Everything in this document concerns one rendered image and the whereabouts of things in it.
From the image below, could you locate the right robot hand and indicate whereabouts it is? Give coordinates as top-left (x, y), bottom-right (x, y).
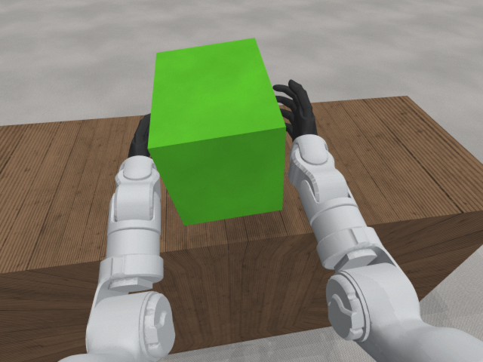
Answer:
top-left (272, 80), bottom-right (318, 142)

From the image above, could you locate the pedestal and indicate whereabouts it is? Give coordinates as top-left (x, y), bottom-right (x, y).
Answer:
top-left (0, 96), bottom-right (483, 362)

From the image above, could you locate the robot right forearm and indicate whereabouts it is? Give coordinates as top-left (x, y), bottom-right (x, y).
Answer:
top-left (288, 134), bottom-right (420, 307)

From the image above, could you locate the left robot hand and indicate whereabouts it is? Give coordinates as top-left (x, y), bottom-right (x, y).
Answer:
top-left (128, 113), bottom-right (151, 158)

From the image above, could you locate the robot right upper arm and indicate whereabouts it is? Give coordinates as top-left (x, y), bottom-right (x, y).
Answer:
top-left (326, 262), bottom-right (483, 362)

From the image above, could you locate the carton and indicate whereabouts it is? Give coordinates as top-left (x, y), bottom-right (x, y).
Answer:
top-left (147, 38), bottom-right (286, 225)

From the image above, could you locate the robot left forearm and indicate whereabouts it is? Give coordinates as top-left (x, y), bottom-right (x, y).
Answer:
top-left (85, 155), bottom-right (164, 353)

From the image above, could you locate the robot left upper arm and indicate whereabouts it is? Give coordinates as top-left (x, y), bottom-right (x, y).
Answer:
top-left (58, 291), bottom-right (175, 362)

